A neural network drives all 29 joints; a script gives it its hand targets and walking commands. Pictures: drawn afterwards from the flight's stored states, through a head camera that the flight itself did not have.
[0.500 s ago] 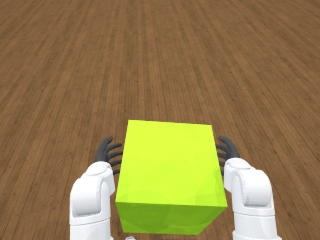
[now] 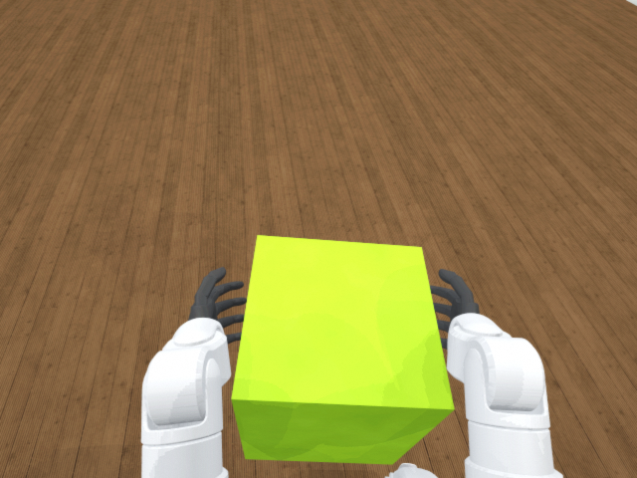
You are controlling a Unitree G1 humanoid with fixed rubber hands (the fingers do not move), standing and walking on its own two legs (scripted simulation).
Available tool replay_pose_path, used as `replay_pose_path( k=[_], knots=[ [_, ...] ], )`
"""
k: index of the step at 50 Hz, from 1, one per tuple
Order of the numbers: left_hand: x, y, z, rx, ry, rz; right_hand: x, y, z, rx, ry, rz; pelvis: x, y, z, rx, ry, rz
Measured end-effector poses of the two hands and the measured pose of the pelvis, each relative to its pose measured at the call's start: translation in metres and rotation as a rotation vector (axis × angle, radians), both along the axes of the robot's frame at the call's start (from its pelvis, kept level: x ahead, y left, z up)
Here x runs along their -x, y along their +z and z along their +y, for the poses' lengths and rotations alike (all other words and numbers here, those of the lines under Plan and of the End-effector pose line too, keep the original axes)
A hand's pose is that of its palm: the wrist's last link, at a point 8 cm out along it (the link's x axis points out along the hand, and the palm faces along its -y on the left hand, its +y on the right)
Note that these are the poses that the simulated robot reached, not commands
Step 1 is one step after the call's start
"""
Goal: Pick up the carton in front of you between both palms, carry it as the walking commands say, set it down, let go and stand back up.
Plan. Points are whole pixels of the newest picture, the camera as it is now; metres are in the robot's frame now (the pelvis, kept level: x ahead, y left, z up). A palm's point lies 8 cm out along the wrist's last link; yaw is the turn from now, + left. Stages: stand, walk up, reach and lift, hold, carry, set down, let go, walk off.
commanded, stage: carry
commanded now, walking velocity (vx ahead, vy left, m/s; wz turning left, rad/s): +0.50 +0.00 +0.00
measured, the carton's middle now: (329, 357) +0.29 +0.00 -0.02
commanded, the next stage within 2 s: none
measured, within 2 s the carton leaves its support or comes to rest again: neither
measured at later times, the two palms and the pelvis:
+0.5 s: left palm (250, 171) +0.56 +0.12 +0.08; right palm (429, 175) +0.56 -0.17 +0.06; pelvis +0.27 -0.04 -0.01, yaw +2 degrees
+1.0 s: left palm (237, 146) +0.63 +0.15 +0.07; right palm (405, 147) +0.63 -0.14 +0.07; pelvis +0.35 -0.01 -0.02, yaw +1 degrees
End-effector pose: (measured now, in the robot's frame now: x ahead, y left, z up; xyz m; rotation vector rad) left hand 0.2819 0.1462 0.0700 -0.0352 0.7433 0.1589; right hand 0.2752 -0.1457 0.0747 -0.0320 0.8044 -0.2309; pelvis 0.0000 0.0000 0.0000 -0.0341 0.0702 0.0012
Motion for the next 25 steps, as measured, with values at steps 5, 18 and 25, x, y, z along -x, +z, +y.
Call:
replay_pose_path(
  k=[5,18,25],
  knots=[
    [-0.068,0.015,-0.003,-0.005,0.028,-0.069,-0.075,0.012,-0.003,-0.012,0.025,-0.069,-0.071,-0.004,-0.009,-0.007,0.009,-0.003],
    [-0.226,-0.009,-0.034,-0.057,0.062,0.026,-0.240,-0.030,-0.033,-0.084,0.036,0.021,-0.225,-0.017,-0.043,-0.039,0.053,-0.013],
    [-0.274,0.008,-0.028,-0.052,0.050,-0.041,-0.286,-0.011,-0.028,-0.071,0.034,-0.049,-0.270,-0.011,-0.036,-0.037,0.039,-0.016]
  ],
)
